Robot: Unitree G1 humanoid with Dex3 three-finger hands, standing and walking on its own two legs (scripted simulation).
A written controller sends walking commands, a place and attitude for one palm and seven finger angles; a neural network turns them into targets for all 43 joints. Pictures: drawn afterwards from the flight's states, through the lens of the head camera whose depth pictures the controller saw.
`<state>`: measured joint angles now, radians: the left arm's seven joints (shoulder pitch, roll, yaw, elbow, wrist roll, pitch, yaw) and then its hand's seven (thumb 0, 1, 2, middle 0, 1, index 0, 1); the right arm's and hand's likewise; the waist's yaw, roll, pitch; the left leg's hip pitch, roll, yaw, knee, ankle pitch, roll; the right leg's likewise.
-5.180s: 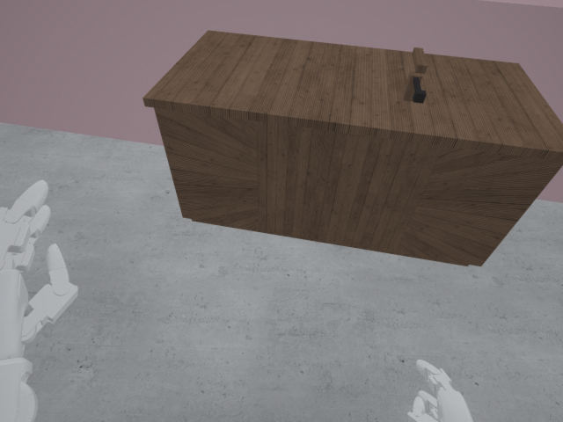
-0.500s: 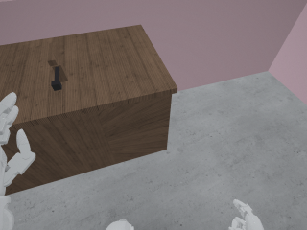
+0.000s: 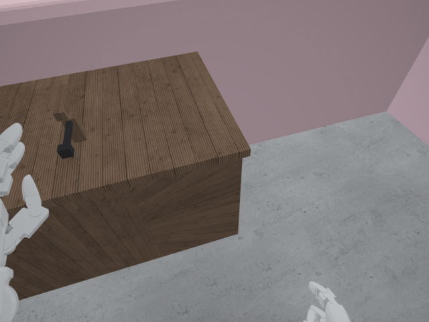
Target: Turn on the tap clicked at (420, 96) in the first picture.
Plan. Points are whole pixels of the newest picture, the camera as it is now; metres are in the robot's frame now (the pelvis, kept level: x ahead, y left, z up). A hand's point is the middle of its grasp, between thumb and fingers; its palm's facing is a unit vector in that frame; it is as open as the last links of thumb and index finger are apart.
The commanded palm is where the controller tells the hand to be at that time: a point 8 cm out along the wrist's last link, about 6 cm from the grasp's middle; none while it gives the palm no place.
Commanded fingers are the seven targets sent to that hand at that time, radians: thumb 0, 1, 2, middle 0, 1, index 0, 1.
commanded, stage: take the last steps up to it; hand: left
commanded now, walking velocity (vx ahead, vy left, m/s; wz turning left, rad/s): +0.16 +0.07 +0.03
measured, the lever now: (66, 150) +0.48 +0.42 +0.02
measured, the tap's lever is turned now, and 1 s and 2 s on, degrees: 0 0 0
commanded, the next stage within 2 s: come to a stop and stand still in 0.14 s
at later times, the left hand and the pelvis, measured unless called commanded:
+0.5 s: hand (76, 171) +0.28 +0.23 +0.19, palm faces +0.39 -0.82 -0.41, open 7.4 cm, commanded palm +0.22 +0.27 +0.19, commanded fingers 0.00 0.90 0.90 -0.20 -0.30 -0.20 -0.30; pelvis +0.06 -0.01 +0.01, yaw +0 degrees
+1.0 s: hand (52, 181) +0.27 +0.26 +0.18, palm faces +0.29 -0.89 -0.35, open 7.4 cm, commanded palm +0.21 +0.31 +0.19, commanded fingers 0.00 0.90 0.90 -0.20 -0.30 -0.20 -0.30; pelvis +0.04 +0.03 +0.02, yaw -3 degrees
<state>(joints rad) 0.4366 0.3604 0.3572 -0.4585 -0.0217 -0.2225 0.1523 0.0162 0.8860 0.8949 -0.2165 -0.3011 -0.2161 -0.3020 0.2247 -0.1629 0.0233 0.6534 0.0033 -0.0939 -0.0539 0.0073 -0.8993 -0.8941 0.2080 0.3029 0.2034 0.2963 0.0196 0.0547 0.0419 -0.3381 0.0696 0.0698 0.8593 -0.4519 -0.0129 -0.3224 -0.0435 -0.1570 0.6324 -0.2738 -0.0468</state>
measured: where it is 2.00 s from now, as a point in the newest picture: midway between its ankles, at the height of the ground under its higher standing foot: outside the picture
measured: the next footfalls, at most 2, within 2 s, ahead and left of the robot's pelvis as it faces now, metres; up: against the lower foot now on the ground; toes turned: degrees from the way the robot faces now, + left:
left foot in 0.24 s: +0.11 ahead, +0.11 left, +0.00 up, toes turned -2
